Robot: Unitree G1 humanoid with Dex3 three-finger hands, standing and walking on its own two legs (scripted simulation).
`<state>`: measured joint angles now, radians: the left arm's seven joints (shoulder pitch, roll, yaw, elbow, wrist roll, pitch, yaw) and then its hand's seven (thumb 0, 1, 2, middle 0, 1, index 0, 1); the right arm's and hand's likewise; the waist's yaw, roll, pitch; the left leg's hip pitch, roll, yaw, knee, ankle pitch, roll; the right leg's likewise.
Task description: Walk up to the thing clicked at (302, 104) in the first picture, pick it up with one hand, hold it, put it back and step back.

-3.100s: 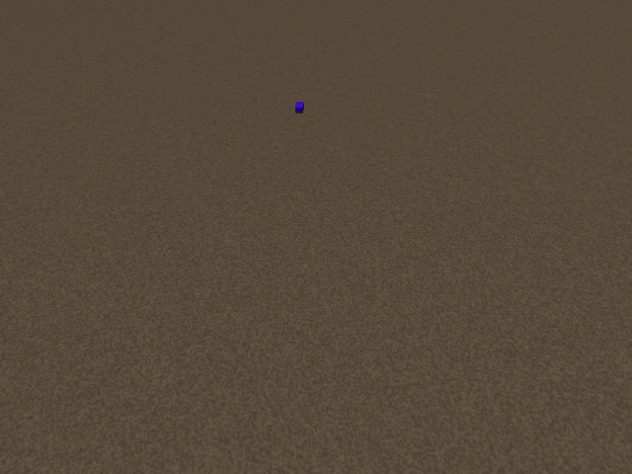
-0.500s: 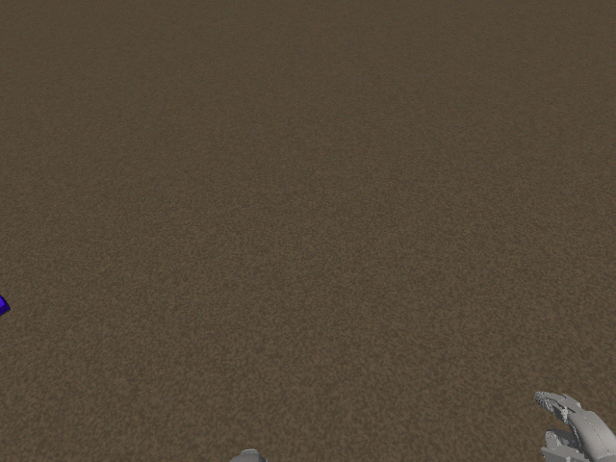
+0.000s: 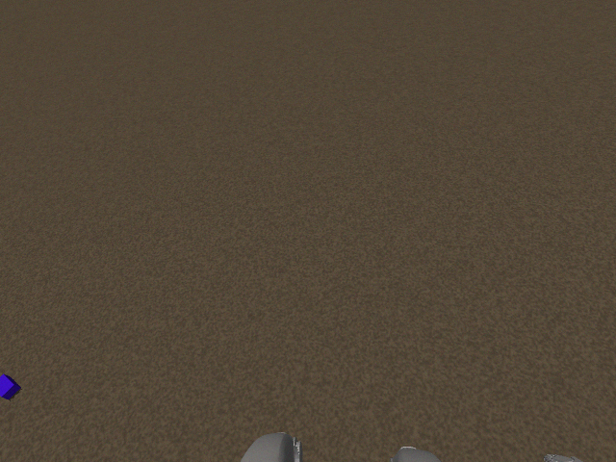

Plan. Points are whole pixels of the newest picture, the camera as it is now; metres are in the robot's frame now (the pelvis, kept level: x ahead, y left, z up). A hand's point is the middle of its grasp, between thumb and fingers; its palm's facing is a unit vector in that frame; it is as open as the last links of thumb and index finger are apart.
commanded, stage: walk up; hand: left
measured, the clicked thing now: (5, 386) +0.53 +1.11 -0.73
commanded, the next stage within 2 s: none
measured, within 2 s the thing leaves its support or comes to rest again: neither
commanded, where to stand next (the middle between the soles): +0.05 +1.08 m, yaw -29 degrees
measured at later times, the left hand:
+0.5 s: hand out of the picture +0.17 +0.51 -0.13, palm faces -0.21 -0.81 -0.55, open 7.4 cm
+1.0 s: hand out of the picture +0.21 +0.76 -0.12, palm faces -0.24 -0.78 -0.58, open 7.4 cm
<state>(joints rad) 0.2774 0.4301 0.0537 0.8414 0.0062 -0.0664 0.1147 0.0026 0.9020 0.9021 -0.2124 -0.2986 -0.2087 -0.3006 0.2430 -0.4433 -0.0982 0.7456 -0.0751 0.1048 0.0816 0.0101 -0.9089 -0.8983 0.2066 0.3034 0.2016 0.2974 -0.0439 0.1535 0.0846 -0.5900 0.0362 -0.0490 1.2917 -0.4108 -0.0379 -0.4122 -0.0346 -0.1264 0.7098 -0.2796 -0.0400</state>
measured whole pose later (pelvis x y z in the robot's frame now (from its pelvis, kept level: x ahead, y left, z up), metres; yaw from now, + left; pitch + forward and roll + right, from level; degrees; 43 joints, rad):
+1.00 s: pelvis +0.06 +0.46 -0.01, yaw -13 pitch -1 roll -1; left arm 0.28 0.47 0.06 0.90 -0.02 -0.04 0.10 0.01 0.91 0.90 -0.21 -0.30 -0.20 -0.30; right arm 0.28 -0.43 -0.09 0.69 -0.08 0.08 0.06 0.00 -0.91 -0.90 0.21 0.30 0.20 0.30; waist -0.09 0.06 0.10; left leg -0.42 0.00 0.08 0.84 -0.41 0.07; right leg -0.62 0.02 -0.06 1.10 -0.46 -0.05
